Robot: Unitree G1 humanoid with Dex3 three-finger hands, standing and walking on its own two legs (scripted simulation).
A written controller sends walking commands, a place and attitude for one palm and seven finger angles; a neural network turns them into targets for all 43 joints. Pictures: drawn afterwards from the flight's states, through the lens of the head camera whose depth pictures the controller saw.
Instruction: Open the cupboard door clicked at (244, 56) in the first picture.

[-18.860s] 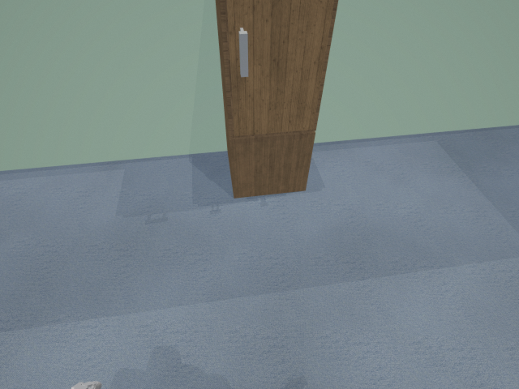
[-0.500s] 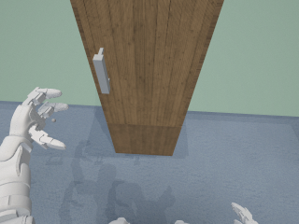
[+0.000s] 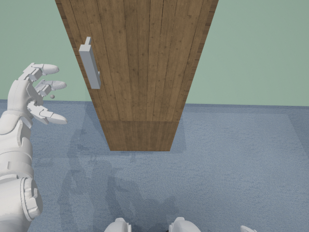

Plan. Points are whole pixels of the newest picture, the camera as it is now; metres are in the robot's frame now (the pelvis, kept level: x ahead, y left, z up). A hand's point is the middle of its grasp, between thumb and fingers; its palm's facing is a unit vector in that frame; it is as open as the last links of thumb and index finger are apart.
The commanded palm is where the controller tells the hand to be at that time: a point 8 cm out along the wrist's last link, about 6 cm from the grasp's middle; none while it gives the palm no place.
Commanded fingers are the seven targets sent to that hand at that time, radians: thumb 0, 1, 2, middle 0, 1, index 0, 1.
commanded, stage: move the hooked fingers beside the handle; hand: left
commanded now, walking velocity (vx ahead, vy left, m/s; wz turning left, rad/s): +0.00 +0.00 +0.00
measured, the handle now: (92, 63) +0.57 +0.18 +0.07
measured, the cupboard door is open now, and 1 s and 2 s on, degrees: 0 0 0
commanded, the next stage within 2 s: slide the fingers in behind the handle in 1.38 s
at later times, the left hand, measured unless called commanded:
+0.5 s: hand (67, 74) +0.50 +0.23 +0.09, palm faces -0.02 -1.00 -0.02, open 14.0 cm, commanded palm +0.49 +0.28 +0.08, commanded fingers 0.00 -0.50 0.30 -0.30 -1.20 -0.30 -1.20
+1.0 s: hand (67, 72) +0.52 +0.24 +0.08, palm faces -0.02 -1.00 +0.00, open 14.0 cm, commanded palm +0.50 +0.28 +0.07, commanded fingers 0.00 -0.50 0.30 -0.30 -1.20 -0.30 -1.20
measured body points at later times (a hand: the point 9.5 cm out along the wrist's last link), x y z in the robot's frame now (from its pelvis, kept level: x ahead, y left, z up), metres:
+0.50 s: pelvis +0.00 +0.00 -0.01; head +0.12 +0.01 +0.43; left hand +0.50 +0.28 +0.10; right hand +0.00 -0.27 -0.11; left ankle +0.01 +0.10 -0.69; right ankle +0.02 -0.12 -0.69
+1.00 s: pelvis +0.02 +0.01 -0.01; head +0.15 +0.03 +0.42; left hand +0.52 +0.29 +0.08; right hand -0.01 -0.26 -0.11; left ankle +0.01 +0.10 -0.69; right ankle +0.02 -0.12 -0.69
